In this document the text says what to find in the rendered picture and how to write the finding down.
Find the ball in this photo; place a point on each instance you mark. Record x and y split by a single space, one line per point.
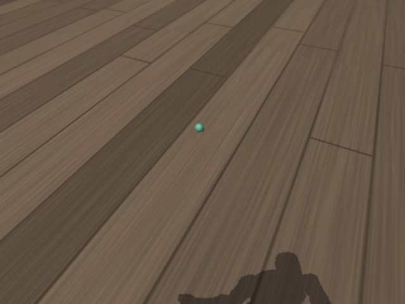
199 127

